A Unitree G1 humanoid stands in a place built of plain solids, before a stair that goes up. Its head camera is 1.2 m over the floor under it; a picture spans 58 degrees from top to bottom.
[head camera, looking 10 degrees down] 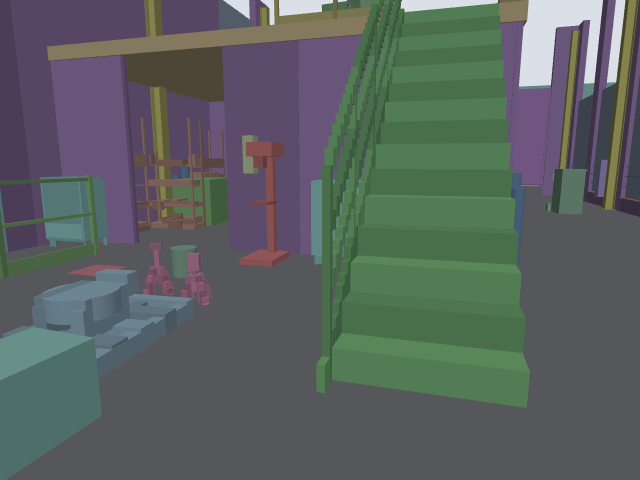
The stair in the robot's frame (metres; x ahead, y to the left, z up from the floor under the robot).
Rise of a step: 0.19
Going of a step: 0.23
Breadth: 1.05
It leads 16 degrees to the right of straight ahead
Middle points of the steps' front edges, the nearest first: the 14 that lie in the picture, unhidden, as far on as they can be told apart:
2.13 -0.53 0.19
2.35 -0.59 0.39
2.56 -0.65 0.58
2.78 -0.72 0.77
3.00 -0.78 0.97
3.21 -0.85 1.16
3.43 -0.91 1.35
3.65 -0.97 1.55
3.87 -1.04 1.74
4.08 -1.10 1.93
4.30 -1.17 2.13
4.52 -1.23 2.32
4.74 -1.29 2.51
4.95 -1.36 2.71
